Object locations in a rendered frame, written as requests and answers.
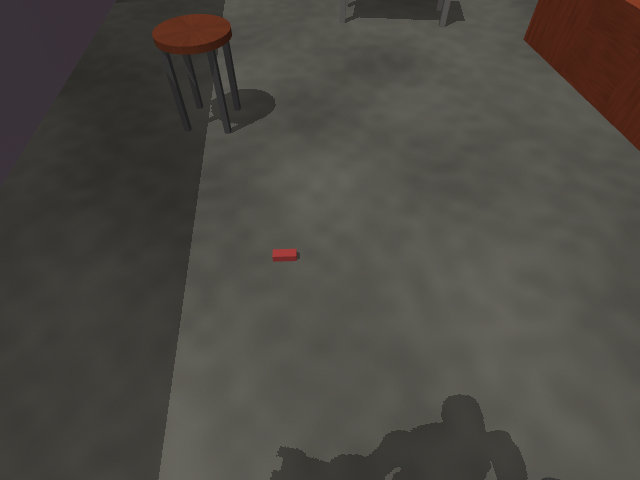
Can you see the stool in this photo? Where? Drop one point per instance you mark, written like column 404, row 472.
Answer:
column 194, row 34

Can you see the small box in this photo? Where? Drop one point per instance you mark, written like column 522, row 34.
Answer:
column 284, row 255

